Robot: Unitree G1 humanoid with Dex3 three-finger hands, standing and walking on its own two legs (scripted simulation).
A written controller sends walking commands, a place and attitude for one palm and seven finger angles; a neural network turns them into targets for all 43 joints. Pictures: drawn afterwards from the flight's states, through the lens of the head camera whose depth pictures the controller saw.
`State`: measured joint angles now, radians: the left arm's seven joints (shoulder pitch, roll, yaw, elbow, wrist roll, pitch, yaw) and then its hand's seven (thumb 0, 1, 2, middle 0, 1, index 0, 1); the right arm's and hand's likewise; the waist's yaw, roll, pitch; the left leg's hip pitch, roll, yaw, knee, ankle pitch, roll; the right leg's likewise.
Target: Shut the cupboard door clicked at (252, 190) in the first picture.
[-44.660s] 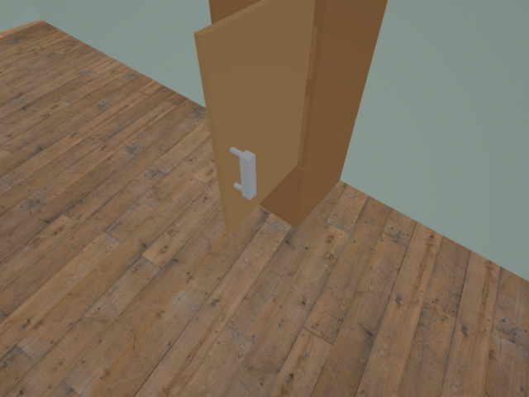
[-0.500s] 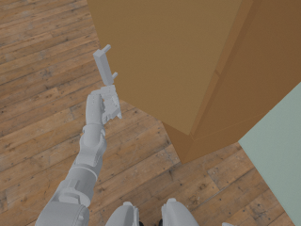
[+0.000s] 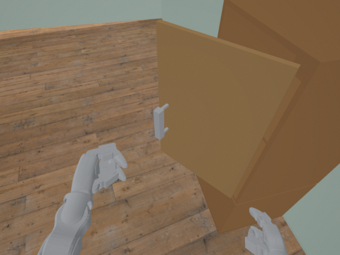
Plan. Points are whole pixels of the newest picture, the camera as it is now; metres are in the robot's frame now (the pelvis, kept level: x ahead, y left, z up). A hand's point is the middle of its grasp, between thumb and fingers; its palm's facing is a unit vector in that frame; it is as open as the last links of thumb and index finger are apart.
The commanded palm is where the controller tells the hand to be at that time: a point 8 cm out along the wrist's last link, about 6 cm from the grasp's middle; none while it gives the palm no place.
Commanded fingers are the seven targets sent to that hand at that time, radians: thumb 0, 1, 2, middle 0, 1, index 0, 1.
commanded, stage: draw the hand back to the body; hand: left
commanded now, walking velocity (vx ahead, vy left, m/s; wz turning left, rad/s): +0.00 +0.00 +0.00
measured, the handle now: (162, 121) +0.60 +0.07 -0.08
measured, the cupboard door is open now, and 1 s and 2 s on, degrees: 36 36 36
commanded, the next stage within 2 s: step back with the hand held close in 0.86 s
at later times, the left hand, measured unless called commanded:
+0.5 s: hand out of the picture +0.19 +0.29 +0.19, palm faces +0.44 -0.79 -0.43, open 6.3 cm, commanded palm +0.14 +0.33 +0.20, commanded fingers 0.00 0.90 0.90 -0.20 -0.30 -0.20 -0.30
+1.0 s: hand (16, 181) +0.19 +0.26 +0.19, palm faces +0.44 -0.80 -0.40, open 7.4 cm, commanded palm +0.13 +0.29 +0.20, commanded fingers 0.00 0.90 0.90 -0.20 -0.30 -0.20 -0.30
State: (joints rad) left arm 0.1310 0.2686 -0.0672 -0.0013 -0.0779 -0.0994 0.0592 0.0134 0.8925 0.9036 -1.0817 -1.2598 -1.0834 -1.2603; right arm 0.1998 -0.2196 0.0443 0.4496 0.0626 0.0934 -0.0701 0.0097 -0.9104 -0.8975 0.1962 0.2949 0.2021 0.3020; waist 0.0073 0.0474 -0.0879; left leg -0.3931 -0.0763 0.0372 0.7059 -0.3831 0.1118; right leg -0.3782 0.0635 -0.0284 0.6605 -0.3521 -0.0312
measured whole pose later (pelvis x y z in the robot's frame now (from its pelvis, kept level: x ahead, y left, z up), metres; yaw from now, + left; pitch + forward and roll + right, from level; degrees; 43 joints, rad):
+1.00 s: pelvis +0.00 -0.01 +0.02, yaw +1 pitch -3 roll -1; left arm 0.46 0.37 0.35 -0.39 -0.09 -0.08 0.10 0.01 0.89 0.90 -0.21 -0.30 -0.21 -0.30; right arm 0.21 -0.24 0.02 0.61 0.03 -0.08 -0.05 0.01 -0.91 -0.90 0.20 0.30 0.21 0.30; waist 0.05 0.08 0.00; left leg -0.13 -0.08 0.02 0.44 -0.26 0.10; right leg -0.11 0.06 -0.02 0.41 -0.23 -0.04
